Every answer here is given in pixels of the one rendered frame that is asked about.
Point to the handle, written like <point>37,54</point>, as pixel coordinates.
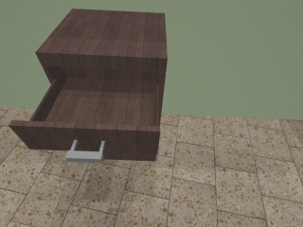
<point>80,156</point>

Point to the cabinet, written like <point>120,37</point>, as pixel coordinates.
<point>109,39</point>

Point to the drawer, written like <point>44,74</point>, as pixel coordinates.
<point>118,106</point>

